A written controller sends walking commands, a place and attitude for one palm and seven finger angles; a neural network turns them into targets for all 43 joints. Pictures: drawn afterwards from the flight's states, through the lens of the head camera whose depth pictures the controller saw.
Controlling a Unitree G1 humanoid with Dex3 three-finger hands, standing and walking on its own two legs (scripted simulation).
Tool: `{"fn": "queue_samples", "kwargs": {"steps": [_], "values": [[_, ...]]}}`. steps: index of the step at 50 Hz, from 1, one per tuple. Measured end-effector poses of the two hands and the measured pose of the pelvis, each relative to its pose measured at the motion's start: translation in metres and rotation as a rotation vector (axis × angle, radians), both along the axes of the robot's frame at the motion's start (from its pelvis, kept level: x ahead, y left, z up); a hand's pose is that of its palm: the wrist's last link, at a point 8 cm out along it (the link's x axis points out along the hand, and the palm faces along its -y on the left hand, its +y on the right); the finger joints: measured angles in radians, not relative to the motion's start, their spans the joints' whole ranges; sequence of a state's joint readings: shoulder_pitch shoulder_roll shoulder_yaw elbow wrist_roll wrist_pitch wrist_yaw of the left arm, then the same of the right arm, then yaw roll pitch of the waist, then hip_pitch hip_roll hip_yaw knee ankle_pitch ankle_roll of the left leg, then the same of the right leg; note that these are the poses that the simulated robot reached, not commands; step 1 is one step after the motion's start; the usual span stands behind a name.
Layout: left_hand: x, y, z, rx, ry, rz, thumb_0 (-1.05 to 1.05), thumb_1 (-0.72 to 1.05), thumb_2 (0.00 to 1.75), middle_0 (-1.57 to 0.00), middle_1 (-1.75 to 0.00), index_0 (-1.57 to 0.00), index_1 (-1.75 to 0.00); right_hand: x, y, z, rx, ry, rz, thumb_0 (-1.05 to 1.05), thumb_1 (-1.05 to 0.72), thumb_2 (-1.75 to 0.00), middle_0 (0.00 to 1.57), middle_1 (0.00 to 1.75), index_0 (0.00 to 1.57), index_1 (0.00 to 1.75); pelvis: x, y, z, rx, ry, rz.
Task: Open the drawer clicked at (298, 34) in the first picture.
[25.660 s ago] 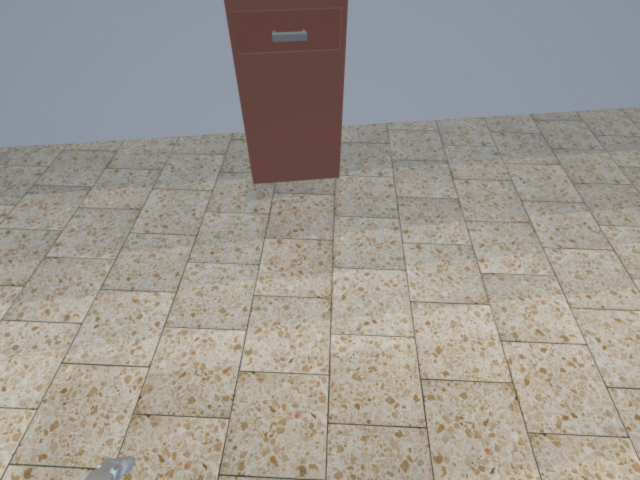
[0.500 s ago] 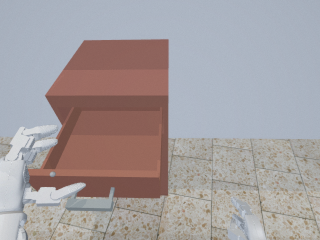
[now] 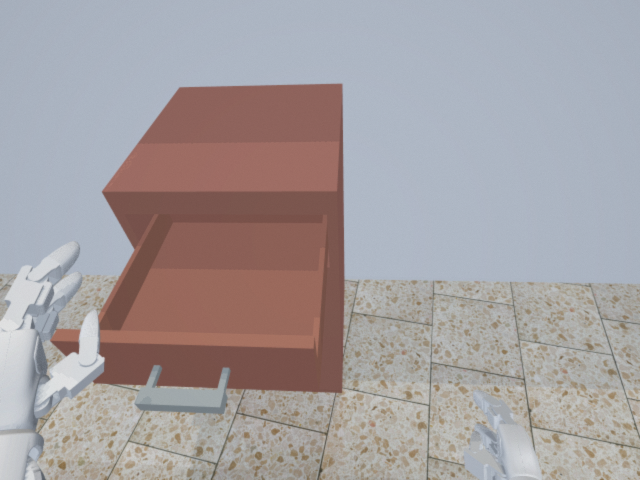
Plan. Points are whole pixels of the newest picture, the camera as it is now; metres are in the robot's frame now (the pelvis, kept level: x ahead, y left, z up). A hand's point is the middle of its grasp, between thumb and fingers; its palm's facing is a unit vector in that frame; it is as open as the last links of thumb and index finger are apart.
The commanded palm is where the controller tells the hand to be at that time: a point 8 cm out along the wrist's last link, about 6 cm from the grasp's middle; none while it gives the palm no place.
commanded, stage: draw the hand back to the body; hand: left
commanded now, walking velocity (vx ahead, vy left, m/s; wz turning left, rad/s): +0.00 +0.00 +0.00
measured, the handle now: (186, 386) +0.26 +0.24 -0.07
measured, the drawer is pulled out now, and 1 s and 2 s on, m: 0.27 0.27 0.27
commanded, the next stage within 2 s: step back with the hand held close in 0.10 s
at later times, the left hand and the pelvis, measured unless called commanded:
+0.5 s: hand (97, 380) +0.17 +0.23 +0.14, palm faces +0.27 -0.83 -0.50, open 7.4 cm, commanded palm +0.10 +0.28 +0.17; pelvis -0.02 +0.00 +0.00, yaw +0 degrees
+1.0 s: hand (12, 439) +0.11 +0.26 +0.16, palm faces +0.35 -0.80 -0.49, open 7.4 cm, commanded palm +0.05 +0.31 +0.17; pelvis -0.08 +0.03 -0.02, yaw +0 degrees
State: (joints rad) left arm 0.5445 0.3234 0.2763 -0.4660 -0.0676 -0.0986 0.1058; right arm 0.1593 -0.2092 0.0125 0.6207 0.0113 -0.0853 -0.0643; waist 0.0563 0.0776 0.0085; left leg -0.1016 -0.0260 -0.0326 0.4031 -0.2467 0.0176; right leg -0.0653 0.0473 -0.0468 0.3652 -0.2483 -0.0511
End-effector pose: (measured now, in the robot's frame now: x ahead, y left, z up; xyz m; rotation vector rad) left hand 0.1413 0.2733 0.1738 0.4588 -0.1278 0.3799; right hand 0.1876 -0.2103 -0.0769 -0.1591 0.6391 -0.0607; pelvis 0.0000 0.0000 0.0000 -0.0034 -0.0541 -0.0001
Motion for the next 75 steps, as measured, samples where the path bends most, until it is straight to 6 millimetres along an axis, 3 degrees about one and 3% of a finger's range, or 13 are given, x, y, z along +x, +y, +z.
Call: {"fn": "queue_samples", "kwargs": {"steps": [11,16,26,36,46,58,64,67,75], "values": [[-0.007,-0.008,0.004,0.017,-0.002,-0.007,0.02,0.88,0.89,-0.21,-0.31,-0.21,-0.31,-0.013,-0.011,-0.004,0.0,0.014,-0.014,0.02,-0.9,-0.9,0.2,0.3,0.2,0.3,-0.006,-0.008,0.0,0.001,-0.007,-0.001],[-0.006,-0.004,0.017,0.095,-0.048,-0.02,0.02,0.89,0.9,-0.21,-0.31,-0.21,-0.3,-0.02,-0.017,-0.006,-0.011,0.05,-0.018,0.01,-0.9,-0.9,0.2,0.3,0.2,0.3,-0.013,-0.01,-0.001,-0.013,0.034,0.019],[-0.011,-0.001,-0.011,0.074,0.095,-0.1,0.02,0.89,0.9,-0.21,-0.3,-0.21,-0.3,-0.043,-0.029,-0.008,-0.069,0.129,-0.109,0.02,-0.91,-0.9,0.2,0.3,0.2,0.3,-0.025,0.005,-0.004,-0.01,0.091,0.007],[-0.031,0.023,0.003,0.121,-0.009,-0.116,0.02,0.89,0.9,-0.21,-0.3,-0.21,-0.3,-0.055,-0.007,0.006,-0.098,0.083,-0.101,0.02,-0.91,-0.9,0.2,0.3,0.2,0.3,-0.048,0.02,-0.007,-0.011,0.095,0.008],[-0.063,0.032,-0.002,0.122,-0.05,-0.098,0.02,0.89,0.9,-0.21,-0.3,-0.21,-0.3,-0.075,0.018,0.006,-0.086,0.038,-0.03,0.01,-0.9,-0.9,0.21,0.3,0.2,0.3,-0.074,0.027,-0.014,-0.02,0.092,0.008],[-0.076,0.028,0.0,0.099,-0.158,-0.115,0.02,0.89,0.9,-0.21,-0.3,-0.21,-0.3,-0.115,0.007,-0.009,-0.118,0.11,-0.045,0.01,-0.9,-0.9,0.21,0.3,0.2,0.3,-0.093,0.028,-0.02,-0.042,0.086,0.023],[-0.078,0.044,-0.011,0.097,-0.125,-0.135,0.01,0.89,0.9,-0.21,-0.3,-0.21,-0.3,-0.136,0.006,-0.007,-0.161,0.16,-0.105,0.02,-0.9,-0.9,0.2,0.3,0.2,0.3,-0.103,0.039,-0.02,-0.034,0.092,0.019],[-0.081,0.05,-0.005,0.122,-0.093,-0.137,0.02,0.89,0.9,-0.21,-0.3,-0.21,-0.3,-0.142,0.015,0.0,-0.156,0.142,-0.095,0.02,-0.91,-0.9,0.2,0.3,0.2,0.3,-0.11,0.04,-0.014,-0.055,0.118,0.017],[-0.103,0.032,0.011,0.106,-0.117,-0.217,0.02,0.89,0.9,-0.21,-0.3,-0.21,-0.3,-0.155,0.032,0.009,-0.102,0.091,-0.041,0.01,-0.9,-0.9,0.21,0.3,0.2,0.3,-0.139,0.035,-0.004,-0.07,0.162,-0.034]]}}
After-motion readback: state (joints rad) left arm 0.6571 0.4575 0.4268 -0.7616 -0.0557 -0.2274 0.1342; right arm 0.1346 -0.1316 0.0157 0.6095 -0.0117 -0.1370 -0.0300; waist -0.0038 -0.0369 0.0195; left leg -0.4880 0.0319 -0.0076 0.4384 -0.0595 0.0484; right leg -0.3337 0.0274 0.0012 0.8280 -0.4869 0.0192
